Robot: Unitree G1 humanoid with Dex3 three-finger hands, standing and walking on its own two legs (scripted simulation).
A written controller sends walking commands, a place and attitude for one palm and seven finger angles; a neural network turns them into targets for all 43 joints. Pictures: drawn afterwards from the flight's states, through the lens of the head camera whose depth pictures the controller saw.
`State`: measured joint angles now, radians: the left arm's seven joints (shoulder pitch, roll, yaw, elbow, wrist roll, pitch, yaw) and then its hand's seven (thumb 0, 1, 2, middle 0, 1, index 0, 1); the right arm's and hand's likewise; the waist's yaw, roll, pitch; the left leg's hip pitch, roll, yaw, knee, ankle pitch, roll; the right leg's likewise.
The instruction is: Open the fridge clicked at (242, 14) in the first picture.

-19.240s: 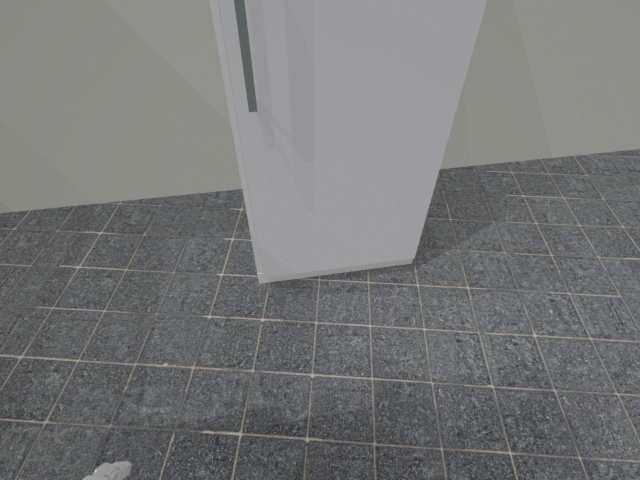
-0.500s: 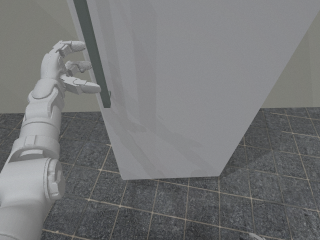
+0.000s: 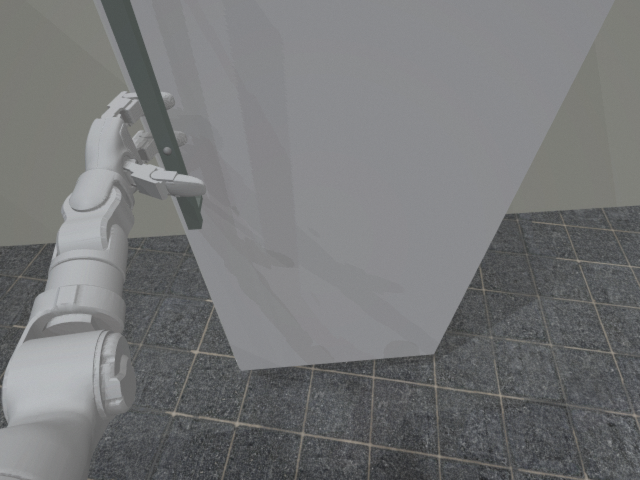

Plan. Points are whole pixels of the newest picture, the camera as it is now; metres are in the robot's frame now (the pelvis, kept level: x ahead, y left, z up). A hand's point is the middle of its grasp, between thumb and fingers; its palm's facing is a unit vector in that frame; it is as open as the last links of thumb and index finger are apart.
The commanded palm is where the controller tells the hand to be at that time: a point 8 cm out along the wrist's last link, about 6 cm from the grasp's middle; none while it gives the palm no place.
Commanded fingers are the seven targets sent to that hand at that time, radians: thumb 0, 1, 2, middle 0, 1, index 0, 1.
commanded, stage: slide the fingers in behind the handle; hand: left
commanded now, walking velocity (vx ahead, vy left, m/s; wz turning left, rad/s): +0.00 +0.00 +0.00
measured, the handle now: (149, 74) +0.51 +0.19 +0.26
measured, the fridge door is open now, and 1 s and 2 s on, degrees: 0 0 0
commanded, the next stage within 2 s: grip the handle and tug to test in 0.70 s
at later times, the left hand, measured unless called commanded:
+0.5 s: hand (176, 150) +0.46 +0.17 +0.19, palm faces +0.09 -1.00 +0.01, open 14.0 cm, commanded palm +0.43 +0.22 +0.19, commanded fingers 0.00 -0.50 0.30 -0.30 -1.20 -0.30 -1.20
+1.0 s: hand (165, 155) +0.46 +0.18 +0.19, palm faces +0.08 -1.00 +0.02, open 13.1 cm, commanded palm +0.43 +0.23 +0.19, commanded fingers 0.00 0.01 0.52 -0.35 -1.27 -0.35 -1.27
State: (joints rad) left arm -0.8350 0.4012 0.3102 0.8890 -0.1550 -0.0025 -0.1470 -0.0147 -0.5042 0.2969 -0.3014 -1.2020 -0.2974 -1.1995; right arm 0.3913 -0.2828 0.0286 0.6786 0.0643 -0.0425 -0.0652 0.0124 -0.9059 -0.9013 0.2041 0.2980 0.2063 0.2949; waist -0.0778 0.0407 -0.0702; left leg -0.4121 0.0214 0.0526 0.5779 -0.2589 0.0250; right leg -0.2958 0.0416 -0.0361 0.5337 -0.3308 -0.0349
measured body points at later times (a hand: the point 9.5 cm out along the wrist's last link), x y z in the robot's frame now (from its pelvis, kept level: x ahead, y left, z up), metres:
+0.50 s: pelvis -0.01 -0.01 +0.00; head +0.01 -0.01 +0.45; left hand +0.45 +0.22 +0.19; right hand +0.09 -0.26 -0.11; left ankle +0.02 +0.10 -0.73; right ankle -0.04 -0.10 -0.73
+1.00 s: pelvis +0.00 +0.00 +0.00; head +0.01 +0.00 +0.45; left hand +0.45 +0.24 +0.19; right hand +0.07 -0.26 -0.11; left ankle +0.02 +0.10 -0.73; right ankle -0.04 -0.10 -0.73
